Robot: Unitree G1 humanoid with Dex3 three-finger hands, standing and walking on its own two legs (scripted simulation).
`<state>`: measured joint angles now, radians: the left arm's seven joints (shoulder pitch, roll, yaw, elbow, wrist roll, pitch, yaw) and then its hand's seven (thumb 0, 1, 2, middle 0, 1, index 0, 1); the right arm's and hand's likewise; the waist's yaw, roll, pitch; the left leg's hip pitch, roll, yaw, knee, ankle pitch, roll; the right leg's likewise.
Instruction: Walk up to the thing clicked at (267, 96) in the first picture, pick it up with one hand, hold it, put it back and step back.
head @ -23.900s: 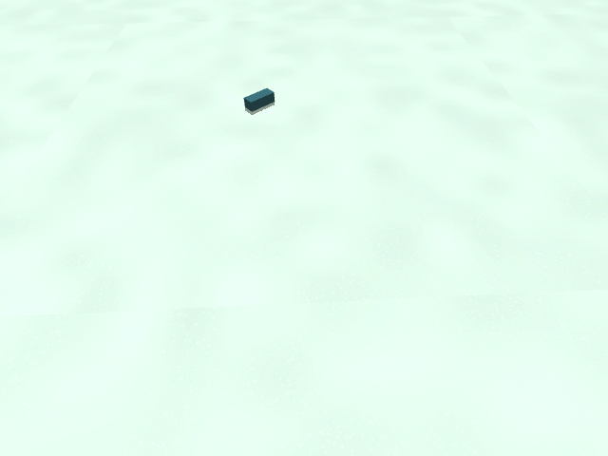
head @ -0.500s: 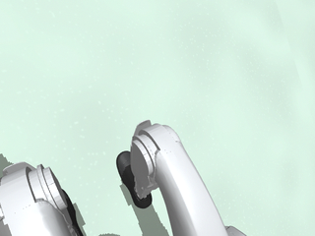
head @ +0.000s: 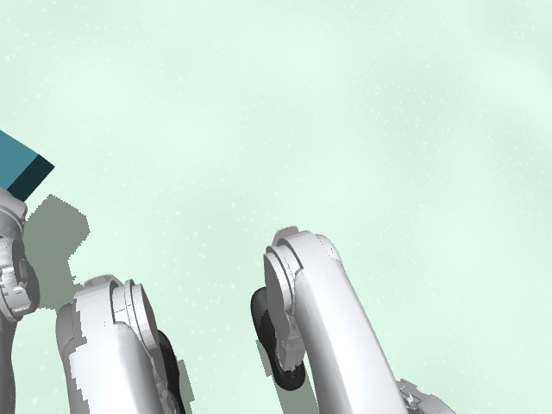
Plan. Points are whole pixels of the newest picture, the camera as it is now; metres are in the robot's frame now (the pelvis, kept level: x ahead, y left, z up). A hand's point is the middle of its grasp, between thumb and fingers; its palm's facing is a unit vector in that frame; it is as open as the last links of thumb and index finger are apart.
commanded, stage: lift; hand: left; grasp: from above
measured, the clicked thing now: out of the picture +0.47 +0.32 -0.20
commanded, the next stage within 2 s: hold in 1.58 s
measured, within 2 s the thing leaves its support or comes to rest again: neither
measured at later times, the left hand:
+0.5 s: hand out of the picture +0.41 +0.32 -0.04, palm faces -0.27 -0.33 -0.91, open 10.0 cm
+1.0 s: hand out of the picture +0.37 +0.28 +0.18, palm faces -0.27 -0.36 -0.89, open 10.0 cm
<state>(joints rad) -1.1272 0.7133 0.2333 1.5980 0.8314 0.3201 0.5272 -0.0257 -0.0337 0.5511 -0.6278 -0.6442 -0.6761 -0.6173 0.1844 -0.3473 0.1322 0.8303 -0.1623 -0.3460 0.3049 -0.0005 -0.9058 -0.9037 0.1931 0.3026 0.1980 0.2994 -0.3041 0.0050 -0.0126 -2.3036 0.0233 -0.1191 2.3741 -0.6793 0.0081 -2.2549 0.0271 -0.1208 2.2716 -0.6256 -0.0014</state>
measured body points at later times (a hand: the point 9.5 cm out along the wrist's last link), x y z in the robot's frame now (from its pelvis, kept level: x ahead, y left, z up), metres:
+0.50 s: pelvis +0.00 +0.00 +0.08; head +0.19 +0.03 +0.48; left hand +0.42 +0.33 +0.01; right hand +0.08 -0.26 -0.06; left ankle +0.08 +0.12 -0.31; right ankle +0.11 -0.11 -0.31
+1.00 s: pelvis +0.03 -0.01 +0.27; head +0.15 +0.02 +0.71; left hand +0.38 +0.30 +0.23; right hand +0.16 -0.26 +0.14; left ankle +0.08 +0.12 -0.31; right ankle +0.11 -0.11 -0.31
